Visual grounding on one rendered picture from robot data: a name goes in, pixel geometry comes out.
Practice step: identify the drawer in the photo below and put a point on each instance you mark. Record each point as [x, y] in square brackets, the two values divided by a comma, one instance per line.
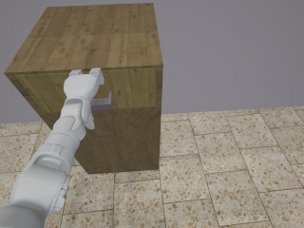
[130, 88]

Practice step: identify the robot left forearm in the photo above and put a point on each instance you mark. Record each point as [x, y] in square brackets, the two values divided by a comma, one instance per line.
[63, 141]

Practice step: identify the robot left upper arm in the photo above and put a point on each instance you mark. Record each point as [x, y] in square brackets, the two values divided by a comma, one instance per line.
[41, 192]

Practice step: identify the cabinet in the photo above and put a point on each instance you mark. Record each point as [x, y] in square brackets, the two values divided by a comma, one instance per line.
[110, 37]

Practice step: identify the handle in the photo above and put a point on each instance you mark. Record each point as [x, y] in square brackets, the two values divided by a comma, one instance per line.
[102, 103]

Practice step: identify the left robot hand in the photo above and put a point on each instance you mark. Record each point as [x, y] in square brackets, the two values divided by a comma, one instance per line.
[84, 85]

